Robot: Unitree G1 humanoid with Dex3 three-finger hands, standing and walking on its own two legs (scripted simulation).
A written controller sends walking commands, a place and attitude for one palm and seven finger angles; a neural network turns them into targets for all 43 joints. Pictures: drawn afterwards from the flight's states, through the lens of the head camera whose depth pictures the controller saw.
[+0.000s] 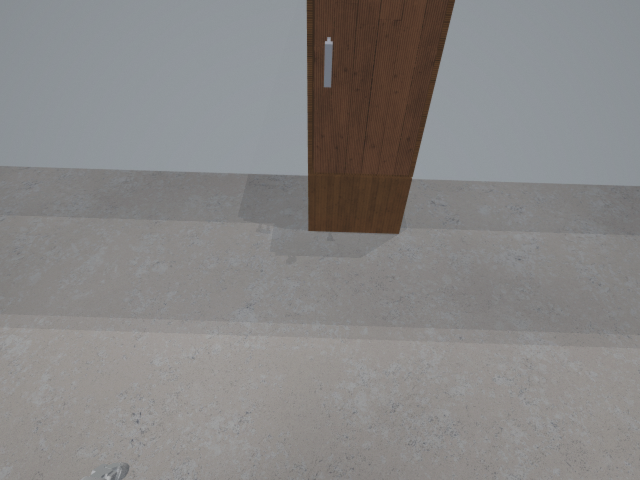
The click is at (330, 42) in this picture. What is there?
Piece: cupboard door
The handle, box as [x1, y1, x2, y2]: [324, 37, 332, 86]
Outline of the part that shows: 330,37 327,37 327,40 325,41 324,86 330,86 332,41 330,40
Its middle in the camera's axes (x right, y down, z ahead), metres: +0.02 -0.52 +1.14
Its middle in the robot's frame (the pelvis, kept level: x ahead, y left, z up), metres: +1.20 +0.04 +0.00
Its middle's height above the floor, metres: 0.77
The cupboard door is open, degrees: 0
